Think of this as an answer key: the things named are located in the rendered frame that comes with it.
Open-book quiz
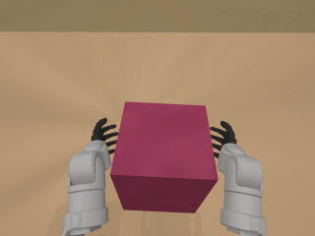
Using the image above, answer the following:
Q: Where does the carton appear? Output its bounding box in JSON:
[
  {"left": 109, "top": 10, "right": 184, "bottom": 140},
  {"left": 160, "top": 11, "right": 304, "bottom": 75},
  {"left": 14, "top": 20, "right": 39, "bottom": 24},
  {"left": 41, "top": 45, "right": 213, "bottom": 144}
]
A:
[{"left": 110, "top": 101, "right": 219, "bottom": 213}]

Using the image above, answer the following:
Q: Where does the robot right forearm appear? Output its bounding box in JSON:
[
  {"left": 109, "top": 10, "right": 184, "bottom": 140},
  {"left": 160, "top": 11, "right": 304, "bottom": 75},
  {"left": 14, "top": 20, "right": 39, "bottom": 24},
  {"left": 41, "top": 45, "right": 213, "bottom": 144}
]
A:
[{"left": 217, "top": 143, "right": 267, "bottom": 236}]

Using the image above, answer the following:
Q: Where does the robot left forearm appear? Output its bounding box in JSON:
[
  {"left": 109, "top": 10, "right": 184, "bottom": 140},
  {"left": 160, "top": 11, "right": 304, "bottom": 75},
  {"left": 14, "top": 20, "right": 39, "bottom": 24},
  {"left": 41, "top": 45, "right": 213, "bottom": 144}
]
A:
[{"left": 62, "top": 140, "right": 111, "bottom": 236}]

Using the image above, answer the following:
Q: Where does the robot left hand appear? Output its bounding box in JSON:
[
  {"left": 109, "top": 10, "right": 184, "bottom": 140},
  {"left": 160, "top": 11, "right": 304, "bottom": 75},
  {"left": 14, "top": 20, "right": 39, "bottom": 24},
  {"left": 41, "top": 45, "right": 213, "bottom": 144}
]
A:
[{"left": 91, "top": 118, "right": 119, "bottom": 154}]

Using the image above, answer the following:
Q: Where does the robot right hand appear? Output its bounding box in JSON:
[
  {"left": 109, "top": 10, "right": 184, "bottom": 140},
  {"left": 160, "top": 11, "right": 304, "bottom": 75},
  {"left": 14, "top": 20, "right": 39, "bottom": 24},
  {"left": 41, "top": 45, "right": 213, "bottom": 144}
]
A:
[{"left": 210, "top": 121, "right": 237, "bottom": 158}]

